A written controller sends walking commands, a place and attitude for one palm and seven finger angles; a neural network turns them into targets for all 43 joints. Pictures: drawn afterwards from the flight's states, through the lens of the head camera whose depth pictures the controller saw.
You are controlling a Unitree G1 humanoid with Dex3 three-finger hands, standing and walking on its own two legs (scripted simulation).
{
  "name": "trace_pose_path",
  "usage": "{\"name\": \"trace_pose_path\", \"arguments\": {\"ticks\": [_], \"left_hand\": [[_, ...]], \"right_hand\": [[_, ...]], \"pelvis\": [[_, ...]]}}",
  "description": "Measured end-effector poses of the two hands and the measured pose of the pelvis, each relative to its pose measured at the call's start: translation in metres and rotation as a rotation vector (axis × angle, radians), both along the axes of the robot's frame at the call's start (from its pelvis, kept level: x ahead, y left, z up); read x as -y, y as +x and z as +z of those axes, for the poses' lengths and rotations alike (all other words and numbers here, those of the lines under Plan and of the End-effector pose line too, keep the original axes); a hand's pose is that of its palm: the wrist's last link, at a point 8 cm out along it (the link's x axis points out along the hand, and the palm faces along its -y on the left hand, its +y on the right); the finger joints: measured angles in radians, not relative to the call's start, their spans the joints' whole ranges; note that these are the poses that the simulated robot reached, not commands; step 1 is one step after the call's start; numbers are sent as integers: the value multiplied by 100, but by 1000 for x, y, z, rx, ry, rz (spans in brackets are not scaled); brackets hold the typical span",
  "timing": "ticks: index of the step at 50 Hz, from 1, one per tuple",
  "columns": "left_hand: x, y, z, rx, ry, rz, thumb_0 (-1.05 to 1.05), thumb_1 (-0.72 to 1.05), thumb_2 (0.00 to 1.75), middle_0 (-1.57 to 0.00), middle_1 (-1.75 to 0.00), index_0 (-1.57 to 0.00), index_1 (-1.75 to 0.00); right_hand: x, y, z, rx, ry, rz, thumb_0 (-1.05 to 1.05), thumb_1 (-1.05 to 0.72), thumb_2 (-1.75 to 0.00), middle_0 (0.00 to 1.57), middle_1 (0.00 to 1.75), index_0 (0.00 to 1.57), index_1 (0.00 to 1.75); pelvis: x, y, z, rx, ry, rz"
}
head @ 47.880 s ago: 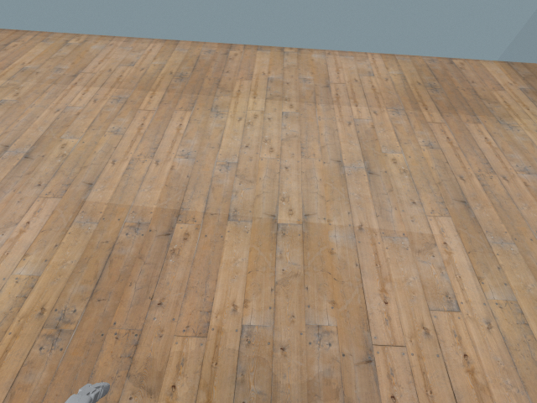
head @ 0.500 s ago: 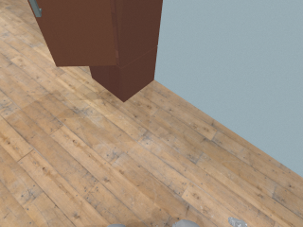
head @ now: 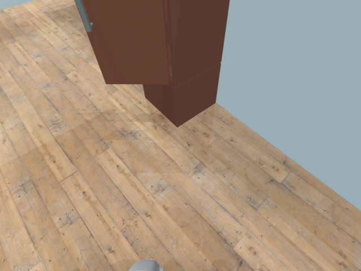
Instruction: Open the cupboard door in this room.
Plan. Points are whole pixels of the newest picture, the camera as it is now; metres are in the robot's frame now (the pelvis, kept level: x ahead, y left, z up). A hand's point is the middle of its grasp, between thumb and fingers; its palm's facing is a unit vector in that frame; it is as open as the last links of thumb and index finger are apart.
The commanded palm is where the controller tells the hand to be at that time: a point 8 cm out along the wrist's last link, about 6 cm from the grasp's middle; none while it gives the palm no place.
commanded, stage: take the last steps up to it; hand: left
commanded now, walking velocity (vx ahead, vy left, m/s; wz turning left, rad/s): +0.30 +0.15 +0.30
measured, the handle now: (84, 11) +1.08 +0.48 +0.05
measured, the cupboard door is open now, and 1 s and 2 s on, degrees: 49 49 49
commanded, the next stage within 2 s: come to a stop and stand still in 1.54 s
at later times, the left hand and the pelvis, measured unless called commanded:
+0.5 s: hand out of the picture +0.11 +0.29 -0.16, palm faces +0.16 -0.97 -0.20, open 7.4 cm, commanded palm none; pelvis +0.08 +0.08 +0.00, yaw +7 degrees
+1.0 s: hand (87, 223) +0.25 +0.29 -0.16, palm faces +0.21 -0.95 -0.22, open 7.1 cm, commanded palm none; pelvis +0.26 +0.10 +0.00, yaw +9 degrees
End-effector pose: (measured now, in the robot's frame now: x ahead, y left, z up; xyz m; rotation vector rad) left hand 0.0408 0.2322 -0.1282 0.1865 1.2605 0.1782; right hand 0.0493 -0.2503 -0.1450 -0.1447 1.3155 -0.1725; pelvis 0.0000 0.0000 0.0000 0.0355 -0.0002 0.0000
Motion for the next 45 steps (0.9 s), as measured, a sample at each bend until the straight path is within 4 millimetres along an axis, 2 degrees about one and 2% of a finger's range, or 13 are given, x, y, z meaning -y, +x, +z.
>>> {"name": "trace_pose_path", "arguments": {"ticks": [4, 10, 12, 14, 17, 24, 30, 35, 37, 39, 42, 45], "left_hand": [[-9, -27, -6, -33, -22, 69, 1, 92, 90, -21, -30, -20, -30], [-38, -74, -22, -139, -54, 176, 1, 91, 90, -21, -30, -20, -30], [-52, -84, -32, -182, -64, 200, 1, 91, 90, -20, -30, -20, -30], [-65, -82, -35, -214, -63, 203, 1, 91, 90, -20, -30, -20, -30], [-80, -56, -29, -185, -56, 189, 1, 91, 90, -20, -30, -20, -30], [-99, 43, -8, 1, -39, 141, 1, 91, 90, -20, -30, -19, -30], [-96, 132, -2, 84, -31, 66, 1, 91, 90, -20, -30, -19, -30], [-81, 210, -5, 145, -27, -1, 1, 91, 90, -20, -30, -20, -30], [-76, 231, -8, 184, -25, 1, 1, 91, 90, -20, -30, -20, -30], [-72, 239, -6, 196, -31, 28, 1, 91, 90, -20, -30, -20, -30], [-70, 232, -4, 151, -40, 80, 0, 91, 90, -20, -30, -20, -30], [-84, 221, 0, 108, -11, 158, -2, 95, 90, -21, -30, -20, -30]], "right_hand": [[-9, 25, 6, 14, -12, 72, 1, -91, -90, 20, 30, 20, 30], [-45, 85, 17, 112, -32, 186, 1, -91, -90, 20, 30, 20, 30], [-59, 103, 16, 168, -47, 209, 1, -91, -90, 20, 30, 20, 30], [-71, 111, 17, 199, -56, 213, 0, -91, -90, 20, 30, 20, 30], [-85, 104, 18, 181, -52, 201, 0, -91, -90, 20, 30, 20, 30], [-110, 63, 9, 0, 5, 152, 0, -91, -90, 20, 30, 21, 30], [-119, 34, -1, -159, 50, 72, 0, -90, -90, 20, 30, 21, 30], [-116, 28, -11, -279, 72, 11, 0, -90, -90, 20, 30, 21, 30], [-111, 36, -15, -318, 75, 5, 0, -90, -90, 20, 30, 21, 30], [-106, 55, -13, -328, 68, 19, 1, -91, -90, 20, 30, 21, 30], [-99, 104, -7, -283, 44, 50, 1, -91, -90, 20, 30, 20, 30], [-98, 165, -1, -193, 26, 92, 1, -91, -90, 20, 30, 20, 30]], "pelvis": [[-7, 5, 0, 4, -6, 37], [-33, 19, -6, 6, -12, 80], [-46, 25, -15, 5, -22, 91], [-56, 30, -16, 11, -20, 88], [-66, 41, -10, 10, -24, 92], [-82, 75, 2, 2, -25, 115], [-85, 115, -1, -3, -8, 109], [-77, 160, -13, -8, 2, 98], [-74, 175, -19, 0, -9, 109], [-73, 188, -16, 11, -18, 131], [-74, 208, -7, 9, -22, 141], [-78, 228, 0, -2, -26, 151]]}}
